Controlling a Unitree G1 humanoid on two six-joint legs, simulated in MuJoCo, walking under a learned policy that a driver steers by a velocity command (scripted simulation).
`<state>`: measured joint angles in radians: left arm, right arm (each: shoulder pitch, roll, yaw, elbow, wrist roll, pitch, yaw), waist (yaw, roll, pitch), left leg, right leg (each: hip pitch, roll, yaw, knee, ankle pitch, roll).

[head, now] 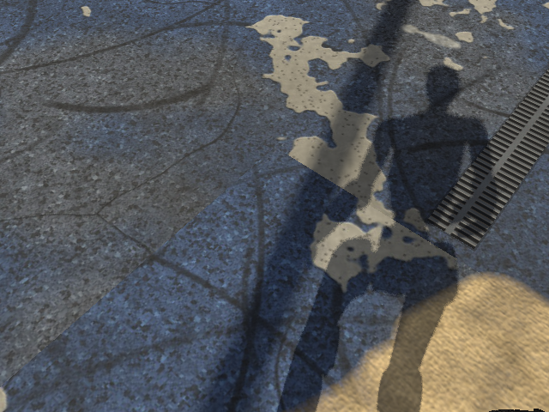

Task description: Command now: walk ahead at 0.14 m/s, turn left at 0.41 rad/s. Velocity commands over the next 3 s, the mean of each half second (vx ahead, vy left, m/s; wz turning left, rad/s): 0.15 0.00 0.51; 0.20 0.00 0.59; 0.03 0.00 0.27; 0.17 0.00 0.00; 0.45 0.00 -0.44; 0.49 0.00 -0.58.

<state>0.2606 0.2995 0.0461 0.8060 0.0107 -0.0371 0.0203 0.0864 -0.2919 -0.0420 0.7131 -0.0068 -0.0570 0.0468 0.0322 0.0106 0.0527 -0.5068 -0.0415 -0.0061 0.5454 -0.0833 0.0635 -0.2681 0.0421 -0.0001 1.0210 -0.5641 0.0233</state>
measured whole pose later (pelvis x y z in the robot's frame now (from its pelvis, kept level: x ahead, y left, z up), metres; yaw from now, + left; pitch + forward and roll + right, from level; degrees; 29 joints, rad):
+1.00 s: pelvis +0.20 +0.06 +0.01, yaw +35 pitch +3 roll +0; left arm 0.17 0.32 0.06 0.72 0.01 -0.03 0.03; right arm 0.15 -0.30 -0.07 0.59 0.00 0.01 0.01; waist 0.01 -0.02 0.06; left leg -0.41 -0.08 -0.04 0.49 -0.13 0.06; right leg -0.54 -0.05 0.04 1.15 -0.44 0.07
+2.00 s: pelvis +0.33 +0.14 +0.01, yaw +40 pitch +1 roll +0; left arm 0.31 0.28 0.04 0.77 -0.04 -0.04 0.01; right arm 0.33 -0.24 -0.06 0.79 0.00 -0.09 0.01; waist -0.02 -0.04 -0.01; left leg -0.18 -0.03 0.03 0.51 -0.34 0.04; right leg -0.35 0.03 0.08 0.97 -0.46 -0.04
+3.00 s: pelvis +0.83 +0.39 +0.01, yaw +6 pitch +1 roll +1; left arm 0.33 0.31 0.06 0.71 -0.03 -0.02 0.01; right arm 0.18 -0.26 -0.05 0.69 -0.01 -0.10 0.00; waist 0.01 -0.04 0.02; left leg -0.30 -0.03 0.03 0.46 -0.18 0.02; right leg -0.44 0.02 0.09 1.21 -0.37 -0.01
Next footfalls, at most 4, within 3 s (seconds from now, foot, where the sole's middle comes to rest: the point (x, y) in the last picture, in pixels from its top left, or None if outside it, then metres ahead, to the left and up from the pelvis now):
0.36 right None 0.17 -0.15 -0.76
0.82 left None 0.25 0.19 -0.76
1.24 right None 0.39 0.01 -0.76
2.36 right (203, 305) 0.69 0.23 -0.76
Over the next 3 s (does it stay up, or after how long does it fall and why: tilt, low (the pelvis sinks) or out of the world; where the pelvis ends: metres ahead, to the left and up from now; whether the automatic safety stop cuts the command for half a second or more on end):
stays up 0.83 0.39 0.01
